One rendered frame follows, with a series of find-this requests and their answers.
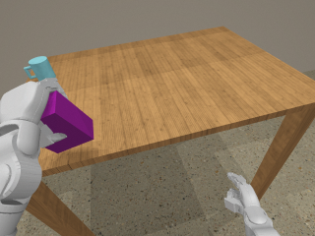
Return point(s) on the robot left hand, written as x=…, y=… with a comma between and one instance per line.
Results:
x=27, y=102

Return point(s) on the right robot forearm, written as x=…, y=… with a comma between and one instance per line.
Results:
x=257, y=222

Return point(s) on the left robot forearm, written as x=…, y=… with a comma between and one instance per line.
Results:
x=20, y=172

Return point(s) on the sponge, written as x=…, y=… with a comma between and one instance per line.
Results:
x=62, y=116

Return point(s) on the table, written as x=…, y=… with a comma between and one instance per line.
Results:
x=165, y=90

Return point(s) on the robot right hand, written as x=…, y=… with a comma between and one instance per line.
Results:
x=237, y=201

